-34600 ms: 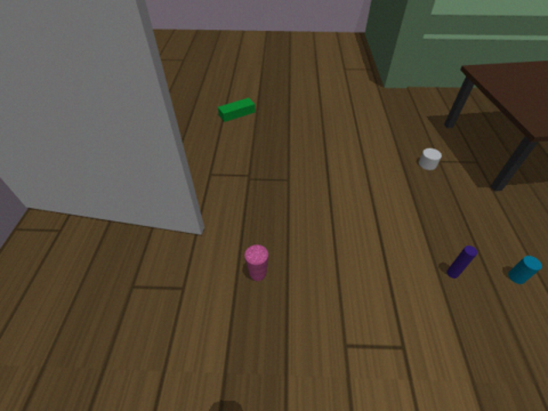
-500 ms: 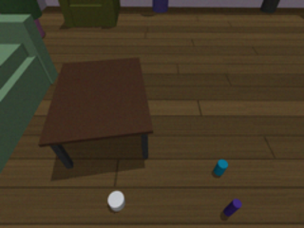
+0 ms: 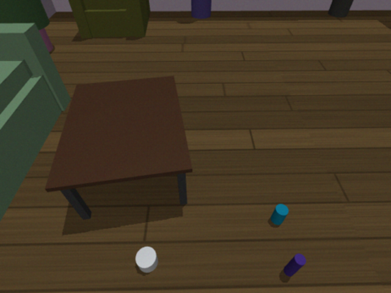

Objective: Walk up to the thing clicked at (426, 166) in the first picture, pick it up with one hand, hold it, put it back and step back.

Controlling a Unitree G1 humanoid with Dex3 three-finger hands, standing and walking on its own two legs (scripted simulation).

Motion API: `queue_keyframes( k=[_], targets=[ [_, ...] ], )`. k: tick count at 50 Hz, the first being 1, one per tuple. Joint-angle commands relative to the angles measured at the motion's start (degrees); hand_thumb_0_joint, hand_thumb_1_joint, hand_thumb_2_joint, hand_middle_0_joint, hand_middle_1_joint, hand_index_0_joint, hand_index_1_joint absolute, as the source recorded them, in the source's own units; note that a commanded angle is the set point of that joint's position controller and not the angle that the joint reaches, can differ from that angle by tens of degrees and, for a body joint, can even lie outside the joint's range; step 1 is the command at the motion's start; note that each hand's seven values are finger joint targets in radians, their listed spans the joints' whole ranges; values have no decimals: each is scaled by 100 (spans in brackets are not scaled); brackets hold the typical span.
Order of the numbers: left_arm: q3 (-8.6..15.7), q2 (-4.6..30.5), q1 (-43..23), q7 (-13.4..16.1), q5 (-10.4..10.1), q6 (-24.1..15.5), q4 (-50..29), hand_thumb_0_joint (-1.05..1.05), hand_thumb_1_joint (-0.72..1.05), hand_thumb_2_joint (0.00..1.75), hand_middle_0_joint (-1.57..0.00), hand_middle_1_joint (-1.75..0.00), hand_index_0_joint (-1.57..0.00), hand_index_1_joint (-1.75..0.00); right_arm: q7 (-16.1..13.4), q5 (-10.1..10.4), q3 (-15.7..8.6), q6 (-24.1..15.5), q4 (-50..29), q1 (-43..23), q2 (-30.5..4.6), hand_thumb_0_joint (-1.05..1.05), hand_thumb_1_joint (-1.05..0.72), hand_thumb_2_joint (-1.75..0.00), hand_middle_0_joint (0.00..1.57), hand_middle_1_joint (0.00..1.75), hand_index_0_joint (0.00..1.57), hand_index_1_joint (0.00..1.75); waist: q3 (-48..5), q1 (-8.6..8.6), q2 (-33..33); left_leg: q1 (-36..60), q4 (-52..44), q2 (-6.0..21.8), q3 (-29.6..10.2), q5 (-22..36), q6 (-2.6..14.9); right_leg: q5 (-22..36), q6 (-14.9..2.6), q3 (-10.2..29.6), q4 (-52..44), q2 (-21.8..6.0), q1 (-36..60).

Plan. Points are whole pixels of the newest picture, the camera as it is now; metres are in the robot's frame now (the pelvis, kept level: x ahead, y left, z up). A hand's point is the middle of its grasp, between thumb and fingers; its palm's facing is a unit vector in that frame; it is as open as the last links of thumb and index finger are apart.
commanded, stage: stand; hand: left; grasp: from above
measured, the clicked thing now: (147, 259) +0.42 +0.24 -0.74
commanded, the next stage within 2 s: step back in 1.34 s
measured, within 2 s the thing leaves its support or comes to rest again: neither
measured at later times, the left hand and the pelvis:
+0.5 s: hand out of the picture +0.07 +0.24 -0.16, palm faces +0.01 -0.95 -0.33, open 7.4 cm; pelvis +0.01 -0.01 +0.00, yaw +0 degrees
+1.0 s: hand out of the picture +0.09 +0.23 -0.15, palm faces +0.00 -0.94 -0.33, open 7.4 cm; pelvis +0.02 -0.01 +0.00, yaw +0 degrees
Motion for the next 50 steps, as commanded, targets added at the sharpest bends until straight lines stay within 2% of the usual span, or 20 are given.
queue_keyframes(
  k=[1, 5, 7, 10, 12, 16, 23, 24, 26, 28, 29, 31, 34, 39, 41, 43, 48, 50],
  targets=[
    [193, 1137, -155, 79, -5, -147, -307, 0, 90, 90, -20, -30, -20, -30, -74, 0, -132, -132, -333, -185, -1092, 0, -90, -90, 20, 30, 20, 30, -149, 5, -59, -207, -489, 542, -458, 84, 185, 22, -224, 433, -528, -440, -63],
    [206, 1179, -259, 69, -7, -133, -310, 0, 90, 90, -20, -30, -20, -30, -79, -4, -112, -143, -322, -235, -1104, 0, -90, -90, 20, 30, 20, 30, -126, -4, -93, -195, -527, 559, -455, 88, 171, -20, -245, 421, -504, -428, -117],
    [209, 1197, -246, 71, -23, -147, -322, 0, 90, 90, -20, -30, -20, -30, -77, 5, -112, -148, -324, -241, -1146, 0, -90, -90, 20, 30, 20, 30, -301, 13, -53, -116, -484, 583, -442, 404, 193, 318, -233, 428, -488, -461, 43],
    [199, 1164, -233, 61, -26, -152, -293, 0, 90, 90, -20, -30, -20, -30, -88, 8, -93, -162, -300, -223, -1143, 0, -90, -90, 20, 30, 20, 30, -304, 13, -97, -43, -474, 601, -434, 568, 186, 386, -229, 417, -475, -455, 29],
    [188, 1181, -257, 57, -18, -144, -284, 0, 90, 90, -20, -30, -20, -30, -82, 16, -90, -150, -288, -252, -1158, 0, -90, -90, 20, 30, 20, 30, -140, 4, -167, -150, -542, 577, -455, 370, 161, 138, -229, 385, -538, -419, -92],
    [207, 1228, -336, 54, -30, -153, -313, 0, 90, 90, -20, -30, -20, -30, -72, 8, -87, -151, -287, -254, -1162, 0, -90, -90, 20, 30, 20, 30, -305, -18, -79, -68, -494, 612, -414, 553, 168, 278, -247, 422, -514, -460, 10],
    [198, 1244, -349, 32, -28, -150, -300, 0, 90, 90, -20, -30, -20, -30, -71, 24, -81, -155, -280, -351, -1213, 0, -90, -90, 20, 30, 20, 30, -285, -16, -80, -21, -546, 618, -438, 371, 162, 229, -247, 400, -519, -432, -97],
    [198, 1260, -361, 32, -33, -160, -316, 0, 90, 90, -20, -30, -20, -30, -68, 13, -70, -165, -292, -339, -1177, 0, -90, -90, 20, 30, 20, 30, -342, -9, -58, 36, -521, 648, -422, 666, 160, 386, -257, 411, -482, -462, -38],
    [186, 1259, -353, 25, -38, -159, -309, 0, 90, 90, -20, -30, -20, -30, -60, 21, -68, -165, -260, -323, -1195, 0, -90, -90, 20, 30, 20, 30, -234, -15, -122, -43, -550, 629, -428, 512, 143, 237, -243, 404, -542, -434, -96],
    [190, 1262, -380, 28, -32, -178, -356, 0, 90, 90, -20, -30, -20, -30, -59, 25, -73, -180, -288, -372, -1231, 0, -90, -90, 20, 30, 20, 30, -482, -9, -44, 117, -434, 671, -394, 1003, 156, 775, -248, 410, -464, -478, 63],
    [197, 1292, -404, 30, -46, -174, -355, 0, 90, 90, -20, -30, -20, -30, -70, 20, -74, -178, -278, -357, -1222, 0, -90, -90, 20, 30, 20, 30, -502, -35, -93, 155, -459, 663, -379, 1020, 139, 751, -245, 398, -430, -460, 19],
    [196, 1293, -436, 33, -53, -177, -360, 0, 90, 90, -20, -30, -20, -30, -71, 18, -71, -170, -264, -323, -1244, 0, -90, -90, 20, 30, 20, 30, -509, -43, -71, 109, -451, 665, -354, 975, 160, 807, -250, 419, -441, -481, 103],
    [175, 1267, -370, 24, -47, -163, -322, 0, 90, 90, -20, -30, -20, -30, -62, 29, -69, -167, -258, -418, -1238, 0, -90, -90, 20, 30, 20, 30, -395, -8, -91, 81, -517, 665, -392, 832, 135, 580, -249, 387, -483, -450, 17],
    [180, 1307, -371, 19, -50, -170, -338, 0, 90, 90, -20, -30, -20, -30, -60, 29, -74, -170, -259, -430, -1277, 0, -90, -90, 20, 30, 20, 30, -490, -5, -83, 142, -490, 670, -358, 931, 145, 764, -268, 407, -472, -473, 72],
    [184, 1328, -414, 14, -61, -170, -345, 0, 90, 90, -20, -30, -20, -30, -52, 26, -55, -165, -247, -387, -1274, 0, -90, -90, 20, 30, 20, 30, -401, -15, -75, 24, -558, 651, -360, 703, 140, 574, -264, 412, -502, -466, 59],
    [178, 1321, -391, 9, -51, -173, -356, 0, 90, 90, -20, -30, -20, -30, -50, 26, -64, -176, -266, -427, -1268, 0, -90, -90, 20, 30, 20, 30, -437, -4, -88, 163, -527, 680, -357, 902, 121, 653, -274, 420, -480, -473, -14],
    [174, 1330, -391, 5, -60, -161, -350, 0, 90, 90, -20, -30, -20, -30, -49, 32, -65, -179, -259, -440, -1278, 0, -90, -90, 20, 30, 20, 30, -374, -6, -55, 57, -579, 673, -373, 752, 110, 534, -282, 406, -485, -446, 12],
    [164, 1320, -381, 2, -58, -177, -352, 0, 90, 90, -20, -30, -20, -30, -40, 42, -55, -179, -266, -467, -1270, 0, -90, -90, 20, 30, 20, 30, -389, 3, -120, 133, -535, 686, -369, 873, 131, 700, -276, 414, -488, -463, -11]
  ],
)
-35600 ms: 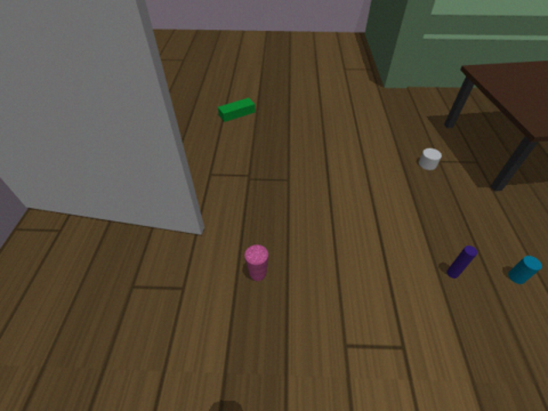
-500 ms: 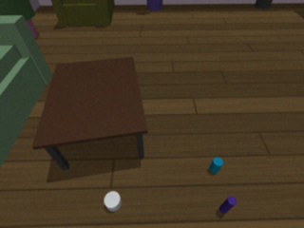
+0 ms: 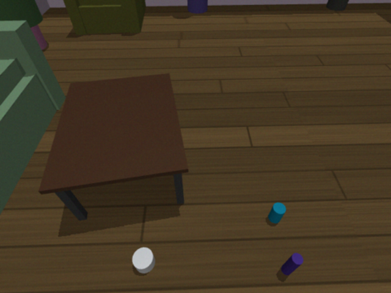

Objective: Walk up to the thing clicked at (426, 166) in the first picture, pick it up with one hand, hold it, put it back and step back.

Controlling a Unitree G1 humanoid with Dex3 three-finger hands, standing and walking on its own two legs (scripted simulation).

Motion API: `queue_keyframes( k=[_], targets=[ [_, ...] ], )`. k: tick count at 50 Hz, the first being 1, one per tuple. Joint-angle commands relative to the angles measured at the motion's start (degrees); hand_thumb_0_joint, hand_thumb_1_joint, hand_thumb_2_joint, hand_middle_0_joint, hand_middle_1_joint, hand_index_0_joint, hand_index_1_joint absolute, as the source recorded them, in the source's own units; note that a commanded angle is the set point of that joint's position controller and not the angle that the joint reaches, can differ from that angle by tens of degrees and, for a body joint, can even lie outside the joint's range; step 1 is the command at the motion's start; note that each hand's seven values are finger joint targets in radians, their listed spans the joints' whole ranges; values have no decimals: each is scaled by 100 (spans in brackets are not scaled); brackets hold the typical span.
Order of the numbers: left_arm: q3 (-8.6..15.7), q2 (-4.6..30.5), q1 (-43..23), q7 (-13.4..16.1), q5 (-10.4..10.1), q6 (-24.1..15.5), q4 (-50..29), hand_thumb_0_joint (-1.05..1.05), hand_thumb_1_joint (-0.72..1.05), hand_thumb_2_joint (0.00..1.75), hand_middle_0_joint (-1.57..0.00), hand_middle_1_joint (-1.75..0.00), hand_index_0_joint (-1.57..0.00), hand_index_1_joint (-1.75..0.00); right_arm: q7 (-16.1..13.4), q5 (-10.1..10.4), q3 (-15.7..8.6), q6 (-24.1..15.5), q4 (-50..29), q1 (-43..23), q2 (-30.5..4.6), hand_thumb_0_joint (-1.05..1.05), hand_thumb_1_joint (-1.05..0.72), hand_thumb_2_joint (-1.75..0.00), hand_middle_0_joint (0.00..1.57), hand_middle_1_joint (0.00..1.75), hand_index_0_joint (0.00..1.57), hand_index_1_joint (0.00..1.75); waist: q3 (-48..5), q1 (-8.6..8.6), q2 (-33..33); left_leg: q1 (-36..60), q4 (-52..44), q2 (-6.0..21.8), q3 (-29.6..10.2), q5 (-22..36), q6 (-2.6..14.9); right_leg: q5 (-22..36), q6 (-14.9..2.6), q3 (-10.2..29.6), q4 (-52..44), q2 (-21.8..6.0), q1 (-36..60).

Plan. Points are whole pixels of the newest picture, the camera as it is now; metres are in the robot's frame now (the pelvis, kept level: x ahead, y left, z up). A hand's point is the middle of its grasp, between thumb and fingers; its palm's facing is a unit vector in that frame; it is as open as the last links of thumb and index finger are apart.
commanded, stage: stand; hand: left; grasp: from above
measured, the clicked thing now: (144, 260) +0.40 +0.26 -0.74
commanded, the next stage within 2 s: step back in 0.34 s
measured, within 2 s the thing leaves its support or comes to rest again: neither
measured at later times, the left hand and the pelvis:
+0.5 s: hand out of the picture +0.07 +0.27 -0.16, palm faces +0.01 -0.93 -0.36, open 7.4 cm; pelvis -0.02 +0.01 -0.01, yaw +0 degrees
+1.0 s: hand out of the picture +0.00 +0.29 -0.18, palm faces -0.10 -0.92 -0.39, open 7.4 cm; pelvis -0.12 +0.03 -0.03, yaw -5 degrees
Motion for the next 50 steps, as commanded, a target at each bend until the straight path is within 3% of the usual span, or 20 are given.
queue_keyframes(
  k=[1, 15, 16, 17, 20, 22, 24, 25, 27, 28, 29, 30, 31, 32, 36, 41, 44, 47, 49, 50],
  targets=[
    [220, 1234, -184, 102, 19, -140, -355, 0, 90, 90, -20, -30, -20, -30, -84, -9, -174, -118, -359, -171, -1143, 0, -90, -90, 20, 30, 20, 30, -398, -23, -130, 54, -280, 582, -370, 849, 223, 698, -176, 422, -347, -561, -34],
    [205, 1283, -147, 92, 22, -159, -385, 0, 90, 90, -20, -30, -20, -30, -49, -5, -169, -87, -372, -206, -1156, 0, -90, -90, 20, 30, 20, 30, -313, -15, -155, 16, -296, 572, -344, 561, 228, 489, -183, 478, -465, -552, -98],
    [200, 1284, -153, 89, 17, -164, -404, 0, 90, 90, -20, -30, -20, -30, -55, -2, -169, -97, -366, -168, -1180, 0, -90, -90, 20, 30, 20, 30, -347, -21, -80, 50, -280, 588, -338, 655, 226, 614, -194, 492, -439, -561, -88],
    [470, 1718, -167, 116, -94, -111, -505, 0, 90, 90, -20, -30, -20, -30, -23, 46, -265, -7, -495, -383, -1512, 0, -90, -90, 20, 30, 20, 30, 148, -13, -98, -447, 443, 463, -374, 1637, 366, 1842, -268, 563, 42, -545, -371],
    [538, 1721, -42, 153, -113, -72, -791, 0, 90, 90, -20, -30, -20, -30, -14, 153, -288, 78, -751, -177, -1360, 0, -90, -90, 20, 30, 20, 30, -616, -46, -300, -380, 1382, 218, -110, 1783, 403, 2757, -664, 699, 375, -825, -122],
    [580, 1800, -305, 159, -66, 0, -1040, 0, 90, 90, -20, -30, -20, -30, -17, 126, -348, 162, -864, -48, -1311, 0, -90, -90, 20, 30, 20, 30, -762, -106, -702, -581, 2069, -115, 63, 771, 355, 2677, -1084, 1071, 301, -1266, -302],
    [595, 1841, -592, 170, 17, 49, -1315, 0, 90, 90, -20, -30, -20, -30, 2, 80, -415, 254, -980, 137, -1307, 0, -90, -90, 20, 30, 20, 30, -658, -155, -1132, -713, 2996, -330, -47, -1494, 441, 2543, -1481, 1364, 343, -1759, -893],
    [600, 1871, -773, 165, 69, 67, -1461, 0, 90, 90, -20, -30, -20, -30, 24, 77, -425, 286, -1042, 390, -1300, 0, -90, -90, 20, 30, 20, 30, -591, -267, -1279, -749, 3099, -226, -183, -1941, 489, 2311, -1511, 1372, 405, -1870, -1107],
    [551, 1749, -879, 164, 88, 98, -1577, 0, 90, 90, -20, -30, -20, -30, 49, 93, -457, 265, -1099, 446, -1304, 0, -90, -90, 20, 30, 20, 30, -467, -264, -1160, -847, 2522, -204, -106, -1444, 493, 2297, -1281, 1039, 888, -1520, -1067],
    [524, 1720, -869, 167, 75, 124, -1633, 0, 90, 90, -20, -30, -20, -30, 39, 84, -463, 226, -1108, 597, -1285, 0, -90, -90, 20, 30, 20, 30, -497, -307, -1135, -857, 1634, -130, 4, -660, 460, 2122, -1014, 880, 1244, -1300, -826],
    [500, 1612, -749, 152, 14, 178, -1658, 0, 90, 90, -20, -30, -20, -30, 19, 13, -504, 176, -1143, 543, -1461, 0, -90, -90, 20, 30, 20, 30, -445, -243, -397, -821, 892, 231, -375, 1139, 508, 1528, -699, 560, 1863, -775, -929],
    [461, 1312, -632, 161, -69, 233, -1729, 0, 90, 90, -20, -30, -20, -30, 3, -96, -591, 136, -1228, 403, -1812, 0, -90, -90, 20, 30, 20, 30, -411, -161, 653, -612, 459, 1034, -1486, 2546, 806, 266, -379, 244, 2831, 173, -1474],
    [447, 1196, -487, 203, -58, 297, -1750, 0, 90, 90, -20, -30, -20, -30, 1, -131, -628, 83, -1317, 430, -2058, 0, -90, -90, 20, 30, 20, 30, -468, -128, 911, -293, 343, 1575, -2162, 3528, 1173, -2350, -323, 673, 3608, 721, -2010],
    [464, 1247, -359, 261, -31, 316, -1726, 0, 90, 90, -20, -30, -20, -30, -19, -75, -668, 64, -1400, 424, -2246, 0, -90, -90, 20, 30, 20, 30, -765, -234, 987, -293, 391, 1885, -2531, 3629, 1512, -2779, -317, 1195, 4277, 821, -2003],
    [500, 1434, 73, 264, -81, 325, -1587, 0, 90, 90, -20, -30, -20, -30, -163, -116, -551, 57, -1762, -218, -1677, 0, -90, -90, 20, 30, 20, 30, -722, 173, 744, -109, 758, 1259, -1289, 2817, 1367, -1822, -249, 1256, 5134, 664, -2337],
    [551, 1420, -141, 192, -10, 263, -1871, 0, 90, 90, -20, -30, -20, -30, -203, -75, -588, 66, -1827, 405, -1624, 0, -90, -90, 20, 30, 20, 30, -657, -239, 544, 513, 898, 1420, -1322, 2977, 1660, -1969, 38, 1029, 4278, 546, -2355],
    [566, 1372, 23, 155, -4, 216, -1929, 0, 90, 90, -20, -30, -20, -30, -192, -68, -585, 84, -1945, 387, -1715, 0, -90, -90, 20, 30, 20, 30, -763, -257, 711, 487, 939, 1474, -1274, 2750, 1663, -1868, 12, 736, 3382, 418, -2003],
    [606, 1335, 430, 100, 28, 171, -1815, 0, 90, 90, -20, -30, -20, -30, -161, -56, -573, 136, -2055, 130, -1796, 0, -90, -90, 20, 30, 20, 30, -966, -116, 815, -56, 1047, 1316, -1153, 1809, 1424, -1366, -118, 357, 1981, 294, -1180],
    [638, 1308, 980, 84, 81, 127, -1601, 0, 90, 90, -20, -30, -20, -30, -133, 21, -546, 192, -2069, -65, -1797, 0, -90, -90, 20, 30, 20, 30, -989, 129, 714, -779, 1299, 1111, -987, 1194, 1049, -271, -302, 196, 668, 281, -270],
    [707, 1578, 959, 87, 166, 88, -1659, 0, 90, 90, -20, -30, -20, -30, -119, 67, -485, 204, -2069, -5, -1590, 0, -90, -90, 20, 30, 20, 30, -829, 89, 121, -1662, 1615, 755, -804, 357, 663, -208, -517, 1047, 488, -193, 16]
  ],
)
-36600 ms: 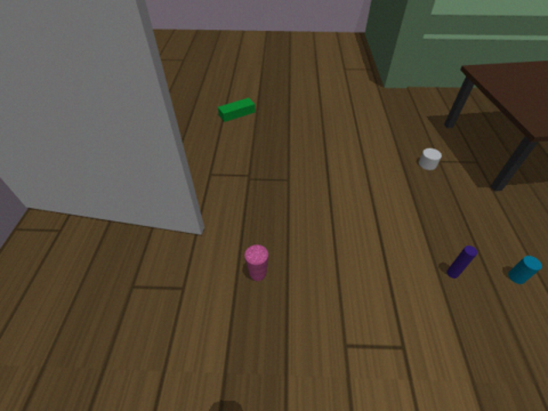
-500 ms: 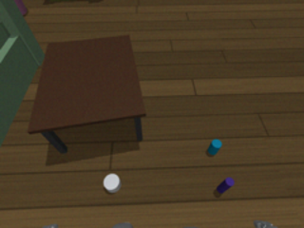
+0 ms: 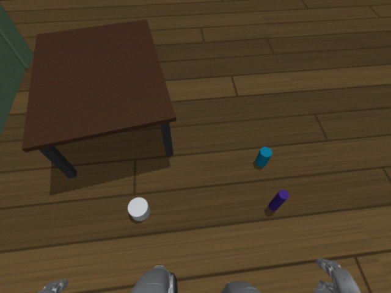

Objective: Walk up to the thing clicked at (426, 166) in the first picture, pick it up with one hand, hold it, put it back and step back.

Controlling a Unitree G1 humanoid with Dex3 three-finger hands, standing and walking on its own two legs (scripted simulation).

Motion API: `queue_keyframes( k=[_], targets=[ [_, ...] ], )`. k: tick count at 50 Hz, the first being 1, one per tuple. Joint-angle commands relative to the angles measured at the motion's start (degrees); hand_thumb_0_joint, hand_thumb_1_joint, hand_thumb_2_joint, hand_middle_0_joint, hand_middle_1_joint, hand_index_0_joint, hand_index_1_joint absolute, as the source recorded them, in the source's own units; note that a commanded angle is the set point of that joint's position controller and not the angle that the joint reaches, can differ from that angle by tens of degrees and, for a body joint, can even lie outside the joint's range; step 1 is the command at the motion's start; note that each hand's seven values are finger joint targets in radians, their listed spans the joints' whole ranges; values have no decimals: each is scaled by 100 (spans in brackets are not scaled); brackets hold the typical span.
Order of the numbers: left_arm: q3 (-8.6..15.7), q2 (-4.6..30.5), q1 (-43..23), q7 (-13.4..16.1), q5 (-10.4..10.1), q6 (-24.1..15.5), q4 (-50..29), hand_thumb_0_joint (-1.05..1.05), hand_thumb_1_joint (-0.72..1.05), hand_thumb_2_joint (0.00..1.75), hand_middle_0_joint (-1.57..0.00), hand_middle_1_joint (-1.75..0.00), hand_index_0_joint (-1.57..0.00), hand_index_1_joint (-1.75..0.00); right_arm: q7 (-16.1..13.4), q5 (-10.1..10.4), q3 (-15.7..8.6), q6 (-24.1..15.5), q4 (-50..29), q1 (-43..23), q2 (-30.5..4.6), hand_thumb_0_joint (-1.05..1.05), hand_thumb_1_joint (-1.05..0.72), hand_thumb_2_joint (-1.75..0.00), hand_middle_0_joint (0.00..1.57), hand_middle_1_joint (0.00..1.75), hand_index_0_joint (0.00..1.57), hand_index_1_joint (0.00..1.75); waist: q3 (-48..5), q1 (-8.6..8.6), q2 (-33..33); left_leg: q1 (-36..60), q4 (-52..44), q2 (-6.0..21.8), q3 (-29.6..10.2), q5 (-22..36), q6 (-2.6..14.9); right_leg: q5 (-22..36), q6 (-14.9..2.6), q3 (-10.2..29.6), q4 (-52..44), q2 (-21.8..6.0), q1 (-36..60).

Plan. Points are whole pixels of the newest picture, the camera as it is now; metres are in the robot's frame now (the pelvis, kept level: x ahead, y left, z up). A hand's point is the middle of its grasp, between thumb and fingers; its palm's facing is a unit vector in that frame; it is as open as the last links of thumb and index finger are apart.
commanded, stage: step back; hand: left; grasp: from above
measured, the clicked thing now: (139, 209) +0.50 +0.27 -0.71
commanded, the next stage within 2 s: none
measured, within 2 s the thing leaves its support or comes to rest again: neither
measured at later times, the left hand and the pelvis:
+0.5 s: hand out of the picture -0.02 +0.28 -0.14, palm faces +0.08 -0.93 -0.37, open 7.4 cm; pelvis -0.13 +0.01 +0.01, yaw +5 degrees
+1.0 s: hand out of the picture -0.21 +0.26 -0.13, palm faces +0.05 -0.90 -0.42, open 7.4 cm; pelvis -0.30 -0.02 +0.01, yaw +4 degrees
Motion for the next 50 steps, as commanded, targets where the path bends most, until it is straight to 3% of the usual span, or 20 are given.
queue_keyframes(
  k=[1, 2, 4, 6, 11, 14, 17, 18, 19, 20, 23, 30, 35, 36, 37, 38, 39, 42, 47, 50],
  targets=[
    [516, 1705, 654, 66, 126, -224, -402, 0, 90, 90, -20, -30, -20, -30, -81, 120, -290, -38, -492, -91, -1137, 0, -90, -90, 20, 30, 20, 30, -1270, 163, -1094, -732, 667, -331, -630, -970, -31, 1236, -998, 2073, -1962, -1567, 648],
    [578, 2092, 301, 72, 143, -224, -598, 0, 90, 90, -20, -30, -20, -30, -162, 72, -364, -1, -440, -266, -1206, 0, -90, -90, 20, 30, 20, 30, -992, 353, -1574, -519, 2140, -685, -857, -2295, -151, 1831, -1822, 2905, -2208, -2511, -439],
    [441, 1502, -278, 132, 68, -276, -832, 0, 90, 90, -20, -30, -20, -30, -141, 125, -369, 7, -204, 182, -1307, 0, -90, -90, 20, 30, 20, 30, -841, -1, -679, -381, 3068, -823, -1482, -1684, -164, 2994, -1538, 1836, -1822, -1891, -451],
    [413, 1342, -490, 162, 101, -263, -906, 0, 90, 90, -20, -30, -20, -30, -161, 151, -323, -42, -131, 430, -1212, 0, -90, -90, 20, 30, 20, 30, -947, -132, -803, -408, 3072, -920, -1252, -1407, -174, 3414, -1111, 920, -1517, -1354, -117],
    [369, 1220, 142, 237, 130, -220, -1009, 0, 90, 90, -20, -30, -20, -30, -177, 75, -294, -62, -285, 303, -1209, 0, -90, -90, 20, 30, 20, 30, -1263, 294, -914, -623, 1772, -514, -948, -1750, -259, 4062, -1339, 983, -1095, -1632, 1239],
    [345, 1280, 221, 217, 79, -165, -1029, 0, 90, 90, -20, -30, -20, -30, -139, 45, -287, -126, -235, 513, -1079, 0, -90, -90, 20, 30, 20, 30, -1515, 279, -1052, -33, 81, -333, -525, -1466, -156, 4343, -1138, 837, -656, -1510, 1480],
    [274, 1304, 29, 149, 4, -77, -1155, 0, 90, 90, -20, -30, -20, -30, -91, -38, -419, -170, -74, 833, -1225, 0, -90, -90, 20, 30, 20, 30, -1494, 0, -671, 1276, -1410, -129, -614, 637, 11, 3066, -622, 614, -218, -1111, 226],
    [245, 1125, 90, 131, -22, -68, -1208, 0, 90, 90, -20, -30, -20, -30, -91, -117, -521, -187, -146, 806, -1621, 0, -90, -90, 20, 30, 20, 30, -1555, 5, 203, 1694, -1465, 866, -1889, 1418, 391, 1680, -321, 363, 356, -545, -644],
    [270, 1128, -256, 187, -63, -83, -1274, 0, 90, 90, -20, -30, -20, -30, -26, -48, -600, -162, -257, 523, -2219, 0, -90, -90, 20, 30, 20, 30, -1431, -187, 1445, 1063, -1776, 1844, -2948, 2239, 1273, -801, -93, -180, 1353, 389, -883],
    [346, 1210, -576, 242, 36, -71, -1206, 0, 90, 90, -20, -30, -20, -30, -44, -111, -623, -190, -246, 583, -2216, 0, -90, -90, 20, 30, 20, 30, -1225, -431, 1249, 533, -1942, 2175, -3559, 2144, 1692, -1517, -72, 593, 2524, 416, -895],
    [320, 1111, 176, 231, -95, -54, -897, 0, 90, 90, -20, -30, -20, -30, -128, -99, -422, -197, -366, -65, -1559, 0, -90, -90, 20, 30, 20, 30, -1163, 192, 538, 1176, -1383, 1381, -1843, 2710, 1174, -779, -144, 831, 3409, 442, -1480],
    [321, 1030, 269, 123, 2, -103, -897, 0, 90, 90, -20, -30, -20, -30, -151, -86, -443, -170, -454, 368, -1514, 0, -90, -90, 20, 30, 20, 30, -1355, -173, 829, 1929, -1175, 1386, -1655, 2417, 1373, -707, 244, 262, 1623, 180, -1187],
    [349, 973, 1194, 69, 58, -173, -430, 0, 90, 90, -20, -30, -20, -30, -95, -26, -498, -23, -607, -52, -1713, 0, -90, -90, 20, 30, 20, 30, -1768, 229, 1122, 1021, -851, 1160, -1404, 1291, 877, 678, -71, -398, -1239, 1, 458],
    [396, 1112, 1269, 69, 121, -202, -377, 0, 90, 90, -20, -30, -20, -30, -84, 22, -446, 5, -590, 8, -1588, 0, -90, -90, 20, 30, 20, 30, -1701, 219, 880, 504, -735, 954, -1329, 694, 561, 871, -183, -199, -1429, -45, 772],
    [482, 1421, 1176, 56, 206, -230, -467, 0, 90, 90, -20, -30, -20, -30, -67, 46, -376, 10, -635, 83, -1313, 0, -90, -90, 20, 30, 20, 30, -1472, 150, -55, -524, -64, 396, -1088, -341, 186, 295, -466, 1186, -1703, -824, 904],
    [618, 2033, 801, 32, 156, -198, -648, 0, 90, 90, -20, -30, -20, -30, -122, 75, -367, 2, -741, -219, -1121, 0, -90, -90, 20, 30, 20, 30, -1096, 358, -1440, -732, 1334, -658, -651, -1857, -134, 405, -1280, 2480, -2285, -2079, -249],
    [605, 2201, 385, 60, 204, -216, -875, 0, 90, 90, -20, -30, -20, -30, -168, 24, -444, 41, -699, -282, -1330, 0, -90, -90, 20, 30, 20, 30, -711, 381, -1497, -439, 2504, -536, -1185, -2107, -234, 437, -1770, 3036, -2537, -2644, -1311],
    [438, 1497, -510, 151, 195, -244, -1032, 0, 90, 90, -20, -30, -20, -30, -128, 131, -424, -7, -348, 435, -1304, 0, -90, -90, 20, 30, 20, 30, -748, -182, -757, -268, 3123, -836, -1230, -1256, -166, 2003, -1130, 990, -1694, -1471, -958],
    [406, 1369, 105, 221, 215, -178, -1023, 0, 90, 90, -20, -30, -20, -30, -143, 41, -326, -75, -472, 353, -1134, 0, -90, -90, 20, 30, 20, 30, -1089, 280, -1131, -374, 1373, -477, -728, -1735, -229, 3198, -1107, 797, -1084, -1487, 600],
    [354, 1405, 144, 198, 103, -90, -1038, 0, 90, 90, -20, -30, -20, -30, -119, -10, -341, -126, -302, 681, -1060, 0, -90, -90, 20, 30, 20, 30, -1348, 183, -1097, 318, -581, -369, -240, -984, -129, 3429, -956, 732, -480, -1391, 870]
  ],
)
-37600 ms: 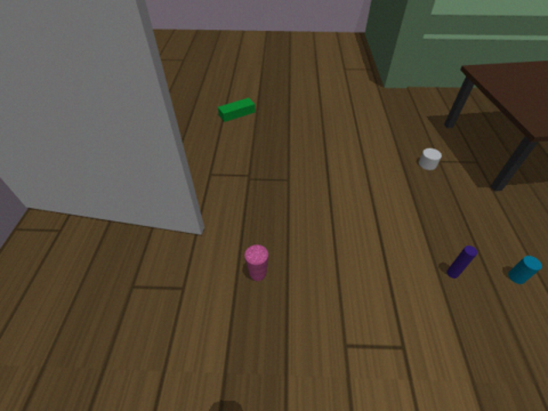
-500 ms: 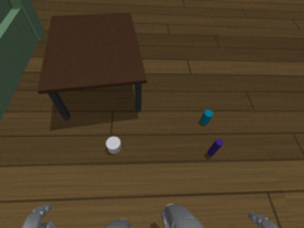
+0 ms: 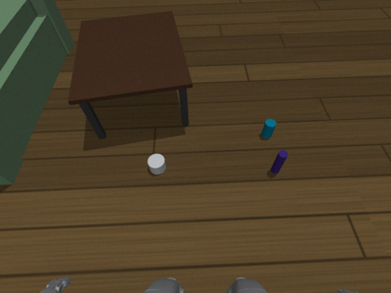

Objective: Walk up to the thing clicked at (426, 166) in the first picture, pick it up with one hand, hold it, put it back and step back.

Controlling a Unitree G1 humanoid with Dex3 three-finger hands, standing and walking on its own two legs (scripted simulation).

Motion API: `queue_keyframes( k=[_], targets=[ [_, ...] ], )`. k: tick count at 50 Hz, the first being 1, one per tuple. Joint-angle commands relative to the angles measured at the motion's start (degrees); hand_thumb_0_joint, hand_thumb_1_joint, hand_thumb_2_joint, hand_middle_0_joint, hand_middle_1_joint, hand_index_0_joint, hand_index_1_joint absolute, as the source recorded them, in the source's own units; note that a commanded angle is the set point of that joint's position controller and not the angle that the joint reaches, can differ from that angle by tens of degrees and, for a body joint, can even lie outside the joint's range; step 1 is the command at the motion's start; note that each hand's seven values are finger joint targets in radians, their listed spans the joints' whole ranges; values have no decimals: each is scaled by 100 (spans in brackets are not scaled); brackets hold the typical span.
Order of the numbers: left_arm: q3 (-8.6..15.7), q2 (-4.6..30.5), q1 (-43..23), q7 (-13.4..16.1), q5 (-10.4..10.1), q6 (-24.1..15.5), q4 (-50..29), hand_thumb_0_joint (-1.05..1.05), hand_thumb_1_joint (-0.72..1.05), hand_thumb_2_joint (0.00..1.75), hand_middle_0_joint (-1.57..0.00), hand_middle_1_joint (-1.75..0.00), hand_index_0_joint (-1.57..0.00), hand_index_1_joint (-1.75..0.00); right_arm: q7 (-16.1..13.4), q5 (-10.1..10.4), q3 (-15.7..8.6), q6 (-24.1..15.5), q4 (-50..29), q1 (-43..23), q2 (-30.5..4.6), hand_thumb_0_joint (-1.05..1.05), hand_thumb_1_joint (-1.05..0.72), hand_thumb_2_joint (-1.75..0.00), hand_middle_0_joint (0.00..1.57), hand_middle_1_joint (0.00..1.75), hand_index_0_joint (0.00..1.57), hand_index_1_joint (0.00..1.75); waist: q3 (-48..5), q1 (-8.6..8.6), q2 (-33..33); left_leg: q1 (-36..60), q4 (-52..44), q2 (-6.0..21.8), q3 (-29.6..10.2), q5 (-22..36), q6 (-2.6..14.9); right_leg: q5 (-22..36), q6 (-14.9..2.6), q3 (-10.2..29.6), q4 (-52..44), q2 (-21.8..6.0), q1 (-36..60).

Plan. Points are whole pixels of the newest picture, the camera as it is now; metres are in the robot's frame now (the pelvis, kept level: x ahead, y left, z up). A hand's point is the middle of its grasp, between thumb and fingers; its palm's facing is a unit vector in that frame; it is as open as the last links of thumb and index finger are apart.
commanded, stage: step back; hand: left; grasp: from above
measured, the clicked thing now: (157, 164) +0.81 +0.24 -0.72
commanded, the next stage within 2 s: stand in 1.60 s
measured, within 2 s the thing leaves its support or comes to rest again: neither
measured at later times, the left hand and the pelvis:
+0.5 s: hand out of the picture -0.12 +0.25 -0.15, palm faces -0.06 -0.92 -0.40, open 7.4 cm; pelvis -0.19 -0.02 +0.00, yaw -4 degrees
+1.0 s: hand out of the picture -0.18 +0.25 -0.14, palm faces +0.03 -0.92 -0.38, open 7.4 cm; pelvis -0.24 -0.03 +0.00, yaw +1 degrees
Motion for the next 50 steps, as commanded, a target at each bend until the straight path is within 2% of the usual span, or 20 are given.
queue_keyframes(
  k=[1, 2, 4, 8, 15, 20, 21, 22, 23, 26, 32, 35, 36, 38, 39, 41, 47, 48, 49, 50],
  targets=[
    [342, 1479, -265, 109, -116, -42, -577, 0, 90, 90, -20, -30, -20, -30, -61, -75, -258, -251, -302, 370, -831, 0, -90, -90, 20, 30, 20, 30, -1230, -61, -1011, 556, -2783, 147, 588, 1459, 121, 2495, -914, 927, -16, -925, 1205],
    [260, 1260, -114, 98, -120, -3, -630, 0, 90, 90, -20, -30, -20, -30, -74, -134, -331, -271, -320, 289, -1037, 0, -90, -90, 20, 30, 20, 30, -1246, 39, -622, 1064, -2945, 578, -139, 2056, 285, 1724, -637, 887, 268, -699, 467],
    [331, 1274, -536, 185, -160, 17, -705, 0, 90, 90, -20, -30, -20, -30, -24, -158, -541, -257, -511, 61, -2173, 0, -90, -90, 20, 30, 20, 30, -1137, -335, 1309, 323, -3354, 2757, -2912, 3371, 1736, -2283, -154, 585, 2409, 653, -538],
    [350, 1290, 7, 159, -215, 51, -290, 0, 90, 90, -20, -30, -20, -30, -137, -165, -315, -319, -539, -654, -1343, 0, -90, -90, 20, 30, 20, 30, -837, 212, 457, 354, -2867, 1980, -1199, 3646, 1386, -1334, -208, 1124, 3871, 755, -773],
    [316, 1158, -40, 10, -108, -12, -294, 0, 90, 90, -20, -30, -20, -30, -90, -202, -357, -223, -584, -257, -1334, 0, -90, -90, 20, 30, 20, 30, -1109, -199, 863, 1334, -2839, 1943, -1058, 2782, 1489, -1412, 101, 476, 1575, 480, -496],
    [363, 1133, 1069, -49, -52, -111, 322, 0, 90, 90, -20, -30, -20, -30, -35, -119, -342, -48, -636, -538, -1421, 0, -90, -90, 20, 30, 20, 30, -1604, 179, 967, 376, -2366, 1523, -576, 1552, 813, -396, -345, -92, -1492, 388, 1296],
    [469, 1464, 1054, -43, 59, -134, 304, 0, 90, 90, -20, -30, -20, -30, -9, -96, -268, -51, -714, -530, -1128, 0, -90, -90, 20, 30, 20, 30, -1253, 194, -1, -740, -1652, 953, -272, 534, 433, -1035, -579, 1115, -1577, -245, 1388],
    [631, 2138, 606, -43, 84, -111, 44, 0, 90, 90, -20, -30, -20, -30, -71, -76, -203, -102, -873, -789, -784, 0, -90, -90, 20, 30, 20, 30, -793, 365, -1578, -1362, -344, -154, 55, -312, 57, -1833, -1259, 2792, -2277, -1636, 348],
    [661, 2420, 95, 2, 80, -131, -171, 0, 90, 90, -20, -30, -20, -30, -140, -103, -320, -78, -845, -907, -1049, 0, -90, -90, 20, 30, 20, 30, -373, 417, -1607, -1013, 820, 164, -572, -474, -85, -1912, -1871, 3516, -2603, -2423, -957],
    [432, 1596, -612, 59, 58, -272, -254, 0, 90, 90, -20, -30, -20, -30, -86, -16, -270, -154, -441, -313, -1012, 0, -90, -90, 20, 30, 20, 30, -449, -173, -660, -878, 1341, -148, -483, 483, 1, 119, -1157, 1291, -1614, -1092, -282],
    [507, 1738, 107, 1, 97, -380, -57, 0, 90, 90, -20, -30, -20, -30, 68, -170, -249, -308, -365, -514, -983, 0, -90, -90, 20, 30, 20, 30, -539, 407, -1239, -784, -807, 416, 147, -83, -29, -1832, -1204, 1556, -1731, -1267, 940],
    [382, 1679, -61, -65, 10, -288, -21, 0, 90, 90, -20, -30, -20, -30, 95, -129, -285, -429, 45, 35, -868, 0, -90, -90, 20, 30, 20, 30, -608, 48, -1028, 1087, -2828, 170, 595, 626, 140, -1647, -940, 1097, -1330, -1040, -4],
    [271, 1362, 96, -79, 21, -255, 15, 0, 90, 90, -20, -30, -20, -30, 66, -158, -360, -486, 200, 317, -979, 0, -90, -90, 20, 30, 20, 30, -776, -58, -474, 1802, -3120, 251, 220, 777, 212, -1303, -766, 745, -620, -787, -378],
    [254, 1248, -293, -75, -113, -281, 50, 0, 90, 90, -20, -30, -20, -30, 56, -197, -490, -534, 121, 242, -1839, 0, -90, -90, 20, 30, 20, 30, -645, -249, 887, 1025, -4076, 2343, -3098, -2078, 1380, -1708, -197, -55, 996, 66, -1251],
    [338, 1536, -420, -85, -58, -307, 69, 0, 90, 90, -20, -30, -20, -30, 69, -178, -505, -568, 52, 57, -1813, 0, -90, -90, 20, 30, 20, 30, -226, -186, 488, 361, -4173, 2428, -3091, -2011, 1581, -1602, -228, 366, 1453, -79, -909],
    [271, 1262, -58, -145, -146, -361, 251, 0, 90, 90, -20, -30, -20, -30, 47, -188, -310, -639, 10, -283, -1323, 0, -90, -90, 20, 30, 20, 30, -297, 90, 286, 663, -3799, 1926, -2059, -850, 1284, -1111, -241, 369, 1116, -174, -797],
    [360, 1204, 583, -146, -40, -449, 711, 0, 90, 90, -20, -30, -20, -30, 120, -163, -264, -416, 24, -406, -1119, 0, -90, -90, 20, 30, 20, 30, -528, 305, 531, -792, -2923, 1175, -629, -975, 611, -424, -277, -320, -1001, 398, 1625],
    [401, 1330, 718, -103, 14, -478, 737, 0, 90, 90, -20, -30, -20, -30, 107, -145, -211, -382, 11, -293, -911, 0, -90, -90, 20, 30, 20, 30, -578, 363, 5, -1126, -2197, 935, -394, -844, 453, -921, -366, 265, -1433, 134, 1960],
    [474, 1736, 857, -65, 65, -522, 718, 0, 90, 90, -20, -30, -20, -30, 96, -119, -148, -387, -133, -430, -636, 0, -90, -90, 20, 30, 20, 30, -491, 492, -1040, -1950, -886, 218, -16, -709, 197, -2806, -855, 2462, -2455, -1069, 1845],
    [517, 2044, 538, -63, 63, -549, 613, 0, 90, 90, -20, -30, -20, -30, 42, -146, -210, -389, -73, -547, -869, 0, -90, -90, 20, 30, 20, 30, -109, 461, -979, -1454, -11, 233, -207, -383, 127, -3709, -1335, 3397, -2952, -2018, 681]
  ],
)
